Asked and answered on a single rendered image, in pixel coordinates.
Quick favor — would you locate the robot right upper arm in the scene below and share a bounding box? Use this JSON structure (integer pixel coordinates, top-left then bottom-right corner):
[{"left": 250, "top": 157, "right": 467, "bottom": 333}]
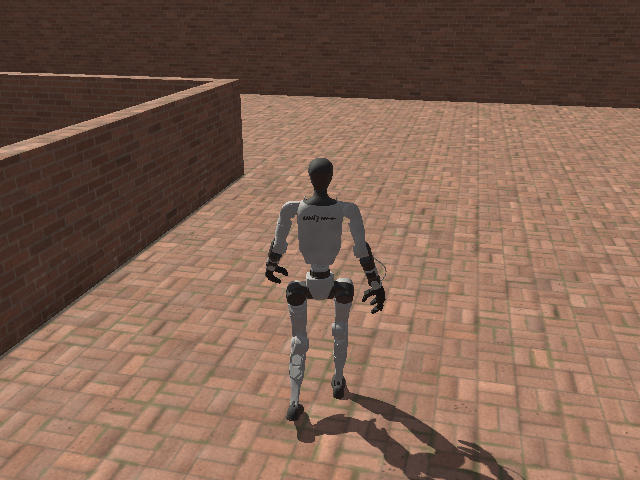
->
[{"left": 341, "top": 201, "right": 369, "bottom": 258}]

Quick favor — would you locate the robot right forearm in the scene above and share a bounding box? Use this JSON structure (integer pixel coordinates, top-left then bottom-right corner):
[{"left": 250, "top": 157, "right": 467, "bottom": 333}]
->
[{"left": 359, "top": 242, "right": 382, "bottom": 290}]

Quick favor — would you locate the right robot hand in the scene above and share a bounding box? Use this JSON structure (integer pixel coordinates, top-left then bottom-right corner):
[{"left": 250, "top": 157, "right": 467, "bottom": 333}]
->
[{"left": 362, "top": 286, "right": 386, "bottom": 314}]

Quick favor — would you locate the robot left forearm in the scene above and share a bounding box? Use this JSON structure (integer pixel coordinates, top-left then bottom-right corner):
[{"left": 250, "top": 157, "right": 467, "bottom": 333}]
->
[{"left": 266, "top": 238, "right": 282, "bottom": 271}]

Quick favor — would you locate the left robot hand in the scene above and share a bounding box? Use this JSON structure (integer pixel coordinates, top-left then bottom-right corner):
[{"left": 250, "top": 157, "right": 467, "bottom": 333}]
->
[{"left": 265, "top": 266, "right": 288, "bottom": 284}]

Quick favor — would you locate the robot left upper arm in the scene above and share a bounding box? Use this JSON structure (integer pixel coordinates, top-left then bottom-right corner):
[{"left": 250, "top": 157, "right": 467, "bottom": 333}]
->
[{"left": 272, "top": 201, "right": 300, "bottom": 254}]

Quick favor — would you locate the humanoid robot head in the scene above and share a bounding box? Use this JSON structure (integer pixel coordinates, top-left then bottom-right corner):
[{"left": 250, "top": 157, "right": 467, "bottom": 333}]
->
[{"left": 303, "top": 158, "right": 337, "bottom": 206}]

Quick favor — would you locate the robot right thigh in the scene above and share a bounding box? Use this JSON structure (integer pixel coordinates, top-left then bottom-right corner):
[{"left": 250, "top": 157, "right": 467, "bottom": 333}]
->
[{"left": 332, "top": 278, "right": 354, "bottom": 340}]

